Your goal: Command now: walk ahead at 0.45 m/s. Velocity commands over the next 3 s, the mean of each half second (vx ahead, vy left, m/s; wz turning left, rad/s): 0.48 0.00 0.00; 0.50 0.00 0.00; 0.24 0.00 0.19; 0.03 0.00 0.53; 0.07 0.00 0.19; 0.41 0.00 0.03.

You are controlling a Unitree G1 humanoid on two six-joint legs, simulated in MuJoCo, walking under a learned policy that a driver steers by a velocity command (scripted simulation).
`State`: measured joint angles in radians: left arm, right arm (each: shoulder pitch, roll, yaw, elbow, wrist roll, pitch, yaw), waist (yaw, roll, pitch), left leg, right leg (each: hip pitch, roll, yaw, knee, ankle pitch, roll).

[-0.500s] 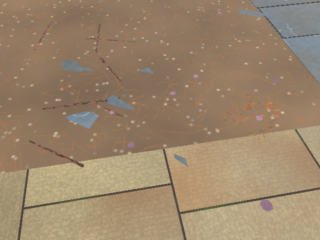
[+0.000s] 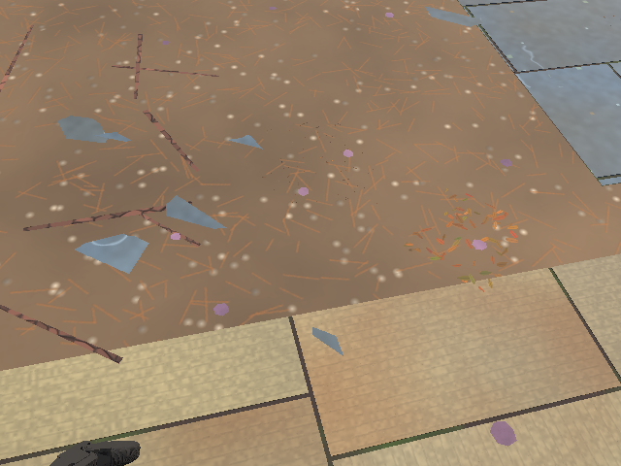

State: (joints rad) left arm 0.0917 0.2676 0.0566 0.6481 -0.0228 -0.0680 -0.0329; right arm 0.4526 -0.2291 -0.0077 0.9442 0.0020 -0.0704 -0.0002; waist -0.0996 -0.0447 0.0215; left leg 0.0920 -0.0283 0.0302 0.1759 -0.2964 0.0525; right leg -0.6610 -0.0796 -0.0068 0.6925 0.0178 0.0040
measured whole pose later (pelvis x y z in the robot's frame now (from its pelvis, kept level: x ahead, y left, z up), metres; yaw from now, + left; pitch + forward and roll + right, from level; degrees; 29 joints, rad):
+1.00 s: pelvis +0.57 +0.04 +0.01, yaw +0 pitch +1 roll +1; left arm 0.12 0.29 0.05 0.80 0.00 -0.07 -0.01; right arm 0.36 -0.26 -0.04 0.86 0.00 -0.09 0.02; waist -0.06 -0.05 0.01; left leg -0.08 -0.07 0.05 0.22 -0.17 0.07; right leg -0.67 -0.12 0.05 0.80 -0.04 0.01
